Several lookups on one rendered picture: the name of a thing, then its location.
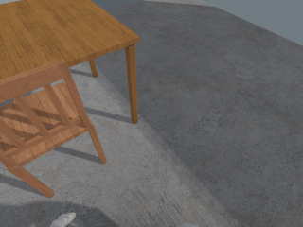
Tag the table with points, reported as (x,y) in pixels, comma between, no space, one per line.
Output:
(34,33)

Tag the chair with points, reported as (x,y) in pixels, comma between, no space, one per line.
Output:
(31,126)

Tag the robot left hand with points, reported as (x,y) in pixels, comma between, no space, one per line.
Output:
(63,220)

